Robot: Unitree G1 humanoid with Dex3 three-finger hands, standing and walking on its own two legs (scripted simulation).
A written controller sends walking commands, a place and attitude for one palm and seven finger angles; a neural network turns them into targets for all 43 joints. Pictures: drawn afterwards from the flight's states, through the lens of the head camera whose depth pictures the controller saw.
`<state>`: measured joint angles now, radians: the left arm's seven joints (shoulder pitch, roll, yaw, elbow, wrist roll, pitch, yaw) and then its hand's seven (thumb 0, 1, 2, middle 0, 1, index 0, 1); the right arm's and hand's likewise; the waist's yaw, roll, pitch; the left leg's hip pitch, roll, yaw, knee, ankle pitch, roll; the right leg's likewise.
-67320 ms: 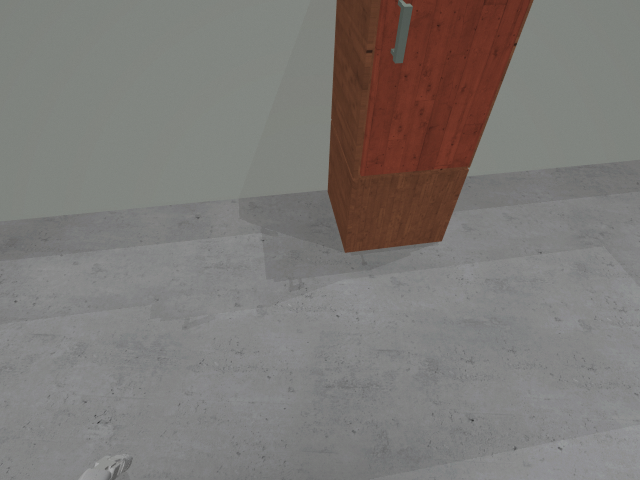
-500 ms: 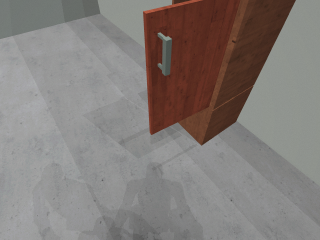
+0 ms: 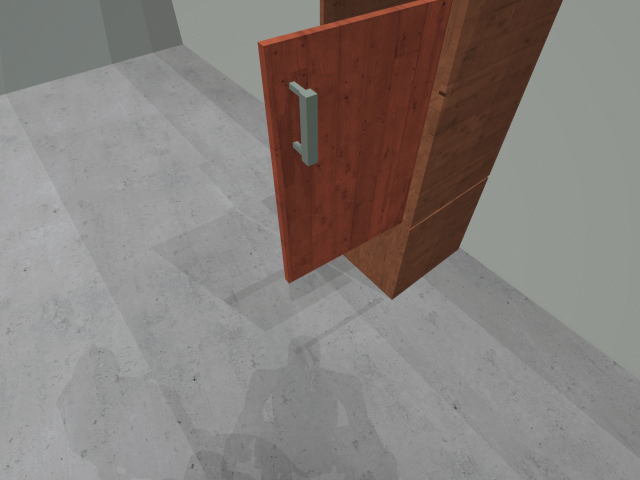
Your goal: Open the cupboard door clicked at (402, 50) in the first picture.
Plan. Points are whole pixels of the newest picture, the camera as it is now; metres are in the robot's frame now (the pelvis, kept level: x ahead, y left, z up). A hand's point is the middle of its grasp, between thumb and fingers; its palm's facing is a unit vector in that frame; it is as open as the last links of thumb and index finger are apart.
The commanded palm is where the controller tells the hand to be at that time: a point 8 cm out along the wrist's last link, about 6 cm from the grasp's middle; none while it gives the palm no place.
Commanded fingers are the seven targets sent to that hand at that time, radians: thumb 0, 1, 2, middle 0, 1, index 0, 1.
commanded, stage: let the arm hang, fingers relaxed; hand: left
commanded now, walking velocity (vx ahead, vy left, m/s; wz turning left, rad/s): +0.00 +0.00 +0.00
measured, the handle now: (302, 124) +0.63 +0.06 +0.12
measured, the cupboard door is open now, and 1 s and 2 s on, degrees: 85 85 85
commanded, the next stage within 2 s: look to check the result in 0.06 s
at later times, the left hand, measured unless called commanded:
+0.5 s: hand out of the picture +0.03 +0.16 -0.17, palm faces +0.03 -0.98 -0.20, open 7.4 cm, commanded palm none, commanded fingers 0.00 0.90 0.90 -0.20 -0.30 -0.20 -0.30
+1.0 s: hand out of the picture +0.05 +0.18 -0.17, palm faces +0.02 -0.97 -0.23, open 7.4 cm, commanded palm none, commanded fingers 0.00 0.90 0.90 -0.20 -0.30 -0.20 -0.30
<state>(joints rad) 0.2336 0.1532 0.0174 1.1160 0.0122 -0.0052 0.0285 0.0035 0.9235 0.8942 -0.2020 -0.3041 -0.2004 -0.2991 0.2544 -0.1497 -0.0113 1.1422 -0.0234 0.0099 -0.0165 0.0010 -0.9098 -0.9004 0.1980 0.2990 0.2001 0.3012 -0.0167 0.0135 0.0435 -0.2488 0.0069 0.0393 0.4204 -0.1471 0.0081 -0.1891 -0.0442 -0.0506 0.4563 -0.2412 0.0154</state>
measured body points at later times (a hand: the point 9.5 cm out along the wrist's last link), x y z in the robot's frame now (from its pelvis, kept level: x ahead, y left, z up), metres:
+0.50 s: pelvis +0.02 -0.01 +0.00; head +0.04 -0.02 +0.45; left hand +0.03 +0.22 -0.16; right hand +0.04 -0.24 -0.16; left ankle +0.05 +0.11 -0.74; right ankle +0.00 -0.13 -0.74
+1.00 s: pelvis +0.03 -0.01 +0.00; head +0.05 -0.01 +0.45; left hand +0.05 +0.23 -0.15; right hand +0.06 -0.25 -0.15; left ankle +0.05 +0.11 -0.74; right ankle +0.00 -0.13 -0.74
